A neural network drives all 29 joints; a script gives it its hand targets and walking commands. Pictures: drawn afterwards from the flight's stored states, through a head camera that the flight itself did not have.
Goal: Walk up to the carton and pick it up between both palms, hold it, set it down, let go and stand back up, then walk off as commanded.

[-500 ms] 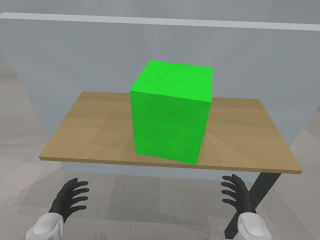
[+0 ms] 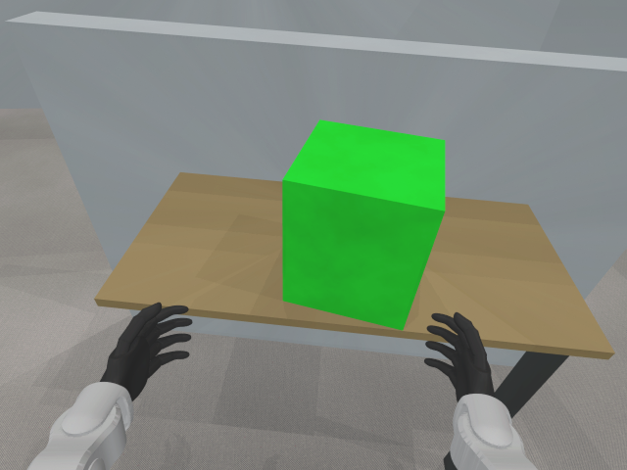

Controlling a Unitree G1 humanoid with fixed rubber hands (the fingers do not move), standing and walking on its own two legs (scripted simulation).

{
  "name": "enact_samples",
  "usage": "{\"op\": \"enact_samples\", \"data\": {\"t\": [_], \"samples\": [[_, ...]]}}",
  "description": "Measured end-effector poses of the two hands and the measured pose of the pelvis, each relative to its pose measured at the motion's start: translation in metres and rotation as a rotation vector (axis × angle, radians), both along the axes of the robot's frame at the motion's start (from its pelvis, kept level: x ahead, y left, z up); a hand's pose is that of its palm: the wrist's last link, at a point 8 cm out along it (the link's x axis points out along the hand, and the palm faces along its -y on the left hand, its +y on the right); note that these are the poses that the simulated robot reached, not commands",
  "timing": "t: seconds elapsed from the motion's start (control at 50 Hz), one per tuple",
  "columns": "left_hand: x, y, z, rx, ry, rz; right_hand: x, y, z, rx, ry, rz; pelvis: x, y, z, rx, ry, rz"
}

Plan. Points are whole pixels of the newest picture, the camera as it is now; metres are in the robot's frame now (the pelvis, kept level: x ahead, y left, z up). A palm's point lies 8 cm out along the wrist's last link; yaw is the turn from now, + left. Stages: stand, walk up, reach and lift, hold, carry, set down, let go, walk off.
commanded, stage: reach and lift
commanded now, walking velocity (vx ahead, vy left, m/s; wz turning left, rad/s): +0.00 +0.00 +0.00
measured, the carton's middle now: (360, 223) +0.48 -0.06 +0.08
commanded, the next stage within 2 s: none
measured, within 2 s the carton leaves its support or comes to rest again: neither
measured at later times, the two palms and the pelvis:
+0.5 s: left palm (164, 299) +0.28 +0.20 +0.11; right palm (478, 334) +0.26 -0.18 +0.09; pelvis +0.02 -0.02 +0.01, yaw +0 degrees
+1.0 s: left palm (177, 243) +0.35 +0.20 +0.14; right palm (478, 267) +0.32 -0.19 +0.14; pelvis +0.03 -0.02 +0.01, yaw +0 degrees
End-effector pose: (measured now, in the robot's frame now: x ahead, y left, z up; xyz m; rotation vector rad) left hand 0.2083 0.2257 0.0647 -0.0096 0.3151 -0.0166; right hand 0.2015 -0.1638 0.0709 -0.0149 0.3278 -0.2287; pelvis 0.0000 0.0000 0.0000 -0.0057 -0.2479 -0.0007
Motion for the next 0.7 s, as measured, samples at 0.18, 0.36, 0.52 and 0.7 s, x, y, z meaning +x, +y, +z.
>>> {"op": "enact_samples", "data": {"t": [0.18, 0.36, 0.52, 0.7], "samples": [[0.012, -0.003, 0.002, -0.01, 0.033, 0.008, 0.008, -0.005, -0.006, 0.003, 0.05, -0.005, 0.008, -0.004, 0.002, 0.005, 0.019, 0.0], [0.047, -0.017, 0.03, 0.001, -0.032, -0.028, 0.028, -0.017, 0.002, -0.006, 0.032, -0.004, 0.014, -0.012, 0.004, 0.016, 0.038, 0.0], [0.077, -0.027, 0.042, 0.003, -0.018, -0.066, 0.059, -0.02, 0.023, -0.006, -0.03, 0.013, 0.02, -0.017, 0.006, 0.022, 0.057, -0.001], [0.094, -0.022, 0.047, -0.001, -0.004, -0.053, 0.086, -0.017, 0.038, -0.008, -0.063, 0.027, 0.028, -0.017, 0.008, 0.023, 0.078, -0.001]]}}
